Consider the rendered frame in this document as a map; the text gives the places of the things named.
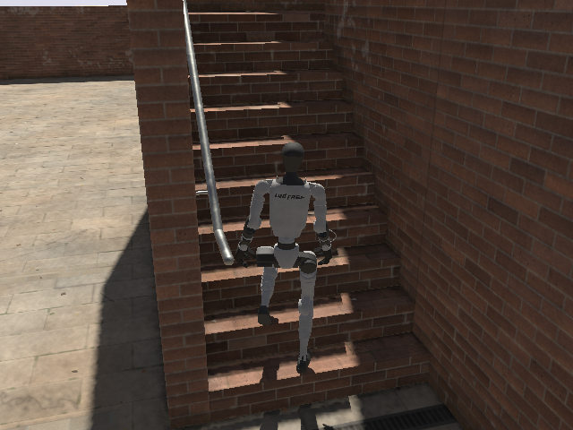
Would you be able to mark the stairs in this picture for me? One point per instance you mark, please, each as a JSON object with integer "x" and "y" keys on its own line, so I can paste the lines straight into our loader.
{"x": 267, "y": 80}

